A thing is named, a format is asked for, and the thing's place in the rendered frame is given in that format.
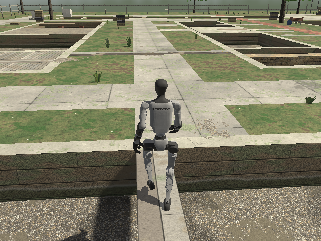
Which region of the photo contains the robot left foot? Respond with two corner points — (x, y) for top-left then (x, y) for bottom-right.
(147, 181), (155, 190)

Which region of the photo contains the right robot forearm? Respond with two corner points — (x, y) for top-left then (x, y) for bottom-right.
(174, 121), (182, 130)

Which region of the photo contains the right robot upper arm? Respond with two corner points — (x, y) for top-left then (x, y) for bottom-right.
(171, 100), (181, 127)

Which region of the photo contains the right robot hand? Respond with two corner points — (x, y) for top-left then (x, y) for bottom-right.
(169, 124), (178, 133)

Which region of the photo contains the left robot hand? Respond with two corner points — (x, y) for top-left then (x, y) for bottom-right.
(133, 142), (144, 153)

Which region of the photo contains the right robot thigh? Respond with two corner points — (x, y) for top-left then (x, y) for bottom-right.
(166, 141), (178, 178)

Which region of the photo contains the left robot upper arm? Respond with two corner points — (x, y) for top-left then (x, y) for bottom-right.
(139, 101), (151, 130)

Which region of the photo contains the left robot forearm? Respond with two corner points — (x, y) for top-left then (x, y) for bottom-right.
(134, 122), (144, 144)

